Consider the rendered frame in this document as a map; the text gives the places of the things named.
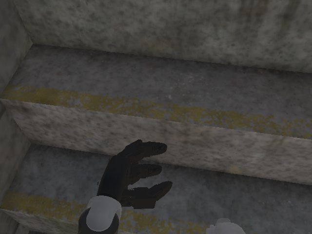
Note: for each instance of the robot left forearm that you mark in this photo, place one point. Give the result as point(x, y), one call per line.
point(102, 216)

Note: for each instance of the right robot thigh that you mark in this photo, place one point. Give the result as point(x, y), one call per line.
point(225, 228)

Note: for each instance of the left robot hand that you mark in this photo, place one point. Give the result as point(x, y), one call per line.
point(123, 169)

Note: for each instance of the right robot shin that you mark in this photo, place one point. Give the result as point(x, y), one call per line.
point(221, 220)

